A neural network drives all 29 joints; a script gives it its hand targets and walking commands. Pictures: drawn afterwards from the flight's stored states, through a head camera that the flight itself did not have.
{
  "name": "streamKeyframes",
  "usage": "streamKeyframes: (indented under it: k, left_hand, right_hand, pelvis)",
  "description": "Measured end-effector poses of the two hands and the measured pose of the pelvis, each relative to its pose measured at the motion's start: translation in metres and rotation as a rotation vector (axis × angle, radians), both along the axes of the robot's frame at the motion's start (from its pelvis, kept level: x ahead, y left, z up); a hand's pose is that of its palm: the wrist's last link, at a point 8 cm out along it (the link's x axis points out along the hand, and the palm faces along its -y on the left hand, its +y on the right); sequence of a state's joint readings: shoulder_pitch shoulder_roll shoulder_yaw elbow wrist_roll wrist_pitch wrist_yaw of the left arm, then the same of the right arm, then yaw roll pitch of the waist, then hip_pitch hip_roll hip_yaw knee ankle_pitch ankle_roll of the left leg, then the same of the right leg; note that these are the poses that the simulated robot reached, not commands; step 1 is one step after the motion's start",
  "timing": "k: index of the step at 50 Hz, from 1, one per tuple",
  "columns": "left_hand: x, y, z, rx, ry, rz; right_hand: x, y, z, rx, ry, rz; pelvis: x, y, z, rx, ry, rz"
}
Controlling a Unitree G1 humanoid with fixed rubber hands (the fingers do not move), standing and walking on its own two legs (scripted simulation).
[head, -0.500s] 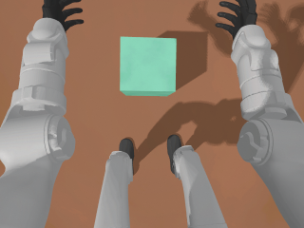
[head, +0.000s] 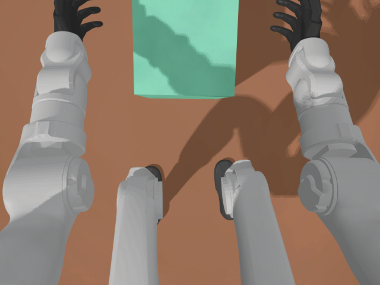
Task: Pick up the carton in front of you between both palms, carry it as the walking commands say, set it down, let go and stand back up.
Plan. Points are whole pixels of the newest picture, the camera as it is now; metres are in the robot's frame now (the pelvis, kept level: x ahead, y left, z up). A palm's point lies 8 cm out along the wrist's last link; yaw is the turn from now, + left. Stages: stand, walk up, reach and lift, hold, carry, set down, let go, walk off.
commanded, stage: reach and lift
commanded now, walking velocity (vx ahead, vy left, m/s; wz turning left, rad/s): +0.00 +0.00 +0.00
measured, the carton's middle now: (183, 57) +0.53 +0.00 -0.38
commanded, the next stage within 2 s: none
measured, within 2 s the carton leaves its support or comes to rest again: leaves its support in 1.32 s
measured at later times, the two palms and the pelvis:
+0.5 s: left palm (103, 51) +0.53 +0.18 -0.31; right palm (264, 53) +0.52 -0.18 -0.31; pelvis -0.03 +0.00 -0.12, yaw +0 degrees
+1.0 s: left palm (116, 49) +0.54 +0.15 -0.30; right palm (251, 48) +0.53 -0.15 -0.30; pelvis -0.04 +0.00 -0.13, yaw +0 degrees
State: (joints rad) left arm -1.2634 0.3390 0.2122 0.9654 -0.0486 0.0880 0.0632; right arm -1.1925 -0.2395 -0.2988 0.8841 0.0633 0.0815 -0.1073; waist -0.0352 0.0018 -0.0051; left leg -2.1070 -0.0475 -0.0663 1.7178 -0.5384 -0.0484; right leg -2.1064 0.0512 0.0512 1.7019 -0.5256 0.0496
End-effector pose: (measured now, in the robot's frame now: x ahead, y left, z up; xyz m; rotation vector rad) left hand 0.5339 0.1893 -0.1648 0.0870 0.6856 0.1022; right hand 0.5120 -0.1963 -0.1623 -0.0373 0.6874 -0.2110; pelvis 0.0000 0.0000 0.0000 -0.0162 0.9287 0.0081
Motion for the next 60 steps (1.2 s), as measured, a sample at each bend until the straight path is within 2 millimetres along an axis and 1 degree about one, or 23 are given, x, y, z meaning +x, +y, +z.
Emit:
streamKeyframes:
  k: [2, 5, 10, 14, 19, 23, 27, 30, 33, 43, 48, 53, 60]
  left_hand:
    - [-0.001, 0.001, -0.017, 0.001, -0.008, 0.000]
    - [0.000, 0.001, -0.038, -0.001, -0.013, 0.000]
    - [0.001, -0.002, -0.067, -0.010, 0.003, 0.002]
    - [0.001, -0.005, -0.093, -0.017, 0.027, -0.003]
    - [-0.001, -0.007, -0.127, -0.019, 0.052, -0.009]
    - [-0.002, -0.007, -0.144, -0.015, 0.054, -0.009]
    - [0.003, -0.005, -0.148, -0.017, 0.039, 0.000]
    - [0.008, -0.004, -0.145, -0.018, 0.022, 0.005]
    - [0.010, -0.005, -0.141, -0.018, 0.018, 0.002]
    - [0.002, -0.017, -0.139, -0.035, 0.027, -0.012]
    - [0.002, -0.037, -0.139, -0.056, 0.027, -0.045]
    - [0.004, -0.037, -0.138, -0.044, 0.040, -0.033]
    - [0.004, -0.035, -0.140, -0.080, 0.044, -0.044]
  right_hand:
    - [0.000, 0.000, -0.017, 0.000, -0.007, 0.001]
    - [0.001, 0.000, -0.038, 0.004, -0.011, 0.002]
    - [0.003, 0.005, -0.068, 0.010, 0.008, 0.007]
    - [0.003, 0.010, -0.093, 0.015, 0.033, 0.014]
    - [0.003, 0.012, -0.127, 0.018, 0.059, 0.021]
    - [0.003, 0.013, -0.143, 0.017, 0.065, 0.025]
    - [0.012, 0.015, -0.148, 0.015, 0.049, 0.039]
    - [0.020, 0.020, -0.146, 0.019, 0.030, 0.052]
    - [0.023, 0.025, -0.143, 0.025, 0.023, 0.059]
    - [0.013, 0.029, -0.141, 0.029, 0.035, 0.068]
    - [0.015, 0.045, -0.140, 0.046, 0.029, 0.084]
    - [0.017, 0.045, -0.139, 0.039, 0.040, 0.069]
    - [0.016, 0.043, -0.141, 0.081, 0.039, 0.072]
  pelvis:
    - [-0.007, 0.000, -0.020, 0.000, -0.027, -0.001]
    - [-0.018, 0.000, -0.045, 0.000, -0.072, -0.002]
    - [-0.032, 0.001, -0.077, -0.001, -0.142, -0.001]
    - [-0.038, 0.001, -0.095, -0.004, -0.182, -0.001]
    - [-0.038, 0.002, -0.112, -0.005, -0.230, 0.000]
    - [-0.033, 0.002, -0.120, -0.005, -0.264, 0.000]
    - [-0.028, 0.002, -0.127, -0.005, -0.275, -0.001]
    - [-0.026, 0.002, -0.131, -0.003, -0.277, -0.001]
    - [-0.024, 0.002, -0.133, -0.001, -0.273, 0.000]
    - [-0.030, 0.001, -0.130, 0.000, -0.272, 0.001]
    - [-0.035, 0.000, -0.126, 0.000, -0.289, -0.001]
    - [-0.037, 0.001, -0.126, -0.001, -0.311, -0.002]
    - [-0.030, 0.002, -0.135, -0.001, -0.309, -0.001]
